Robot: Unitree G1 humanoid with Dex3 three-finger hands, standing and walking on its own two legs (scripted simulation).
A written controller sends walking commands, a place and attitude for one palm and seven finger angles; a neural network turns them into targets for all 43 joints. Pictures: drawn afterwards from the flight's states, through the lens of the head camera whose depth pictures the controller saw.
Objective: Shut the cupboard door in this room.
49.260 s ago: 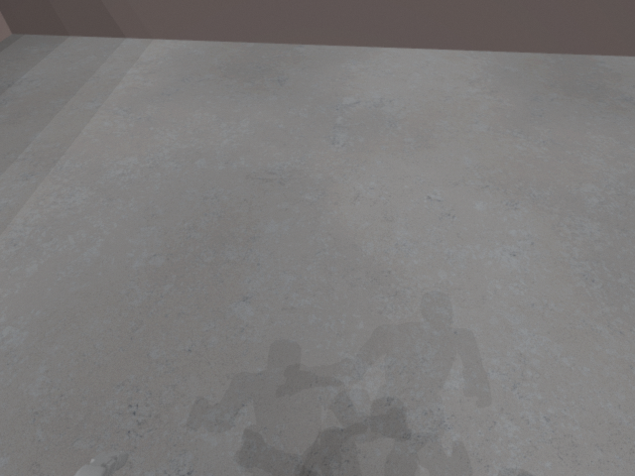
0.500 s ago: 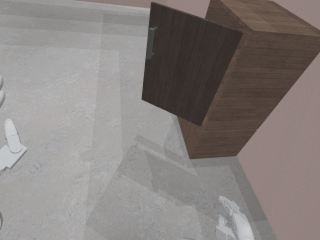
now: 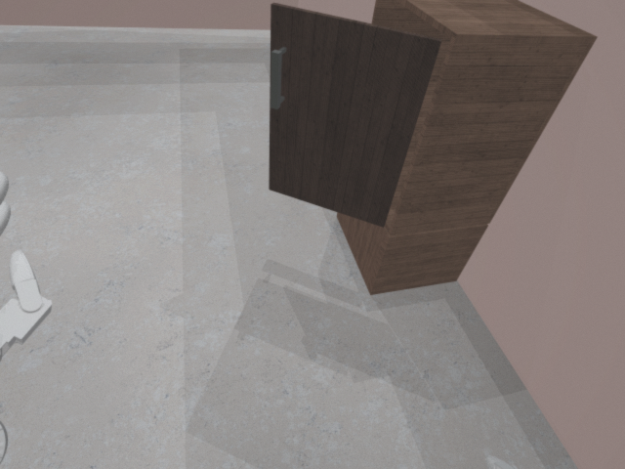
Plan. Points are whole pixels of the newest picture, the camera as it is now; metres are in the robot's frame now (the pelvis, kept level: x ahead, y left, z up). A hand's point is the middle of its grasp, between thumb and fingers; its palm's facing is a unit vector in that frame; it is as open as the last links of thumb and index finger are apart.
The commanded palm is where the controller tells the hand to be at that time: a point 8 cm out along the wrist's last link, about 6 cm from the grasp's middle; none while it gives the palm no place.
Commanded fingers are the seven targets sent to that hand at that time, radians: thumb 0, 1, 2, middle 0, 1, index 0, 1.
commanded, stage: stop stepping back and stand still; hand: left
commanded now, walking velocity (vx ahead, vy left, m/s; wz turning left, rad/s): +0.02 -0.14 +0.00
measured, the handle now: (279, 78) +1.07 +0.12 +0.04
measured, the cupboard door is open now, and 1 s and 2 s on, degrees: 54 54 54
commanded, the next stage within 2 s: let the arm hang, fingers relaxed in 0.14 s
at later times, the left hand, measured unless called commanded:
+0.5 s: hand out of the picture +0.12 +0.16 -0.14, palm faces +0.03 -0.99 -0.14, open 7.3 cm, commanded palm none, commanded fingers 0.00 0.90 0.90 -0.20 -0.30 -0.20 -0.30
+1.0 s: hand out of the picture -0.01 +0.22 -0.15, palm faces +0.02 -0.98 -0.22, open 7.3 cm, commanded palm none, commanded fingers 0.00 0.90 0.90 -0.20 -0.30 -0.20 -0.30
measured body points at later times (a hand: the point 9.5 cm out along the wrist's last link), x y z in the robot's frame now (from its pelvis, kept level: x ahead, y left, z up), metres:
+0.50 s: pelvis +0.03 +0.00 +0.00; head +0.03 +0.01 +0.45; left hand +0.12 +0.21 -0.12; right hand +0.15 -0.24 -0.12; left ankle +0.05 +0.14 -0.72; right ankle +0.01 -0.09 -0.72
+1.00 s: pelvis +0.02 +0.04 +0.03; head +0.02 +0.04 +0.48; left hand +0.00 +0.28 -0.13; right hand -0.01 -0.17 -0.14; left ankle +0.05 +0.14 -0.72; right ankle +0.01 -0.09 -0.72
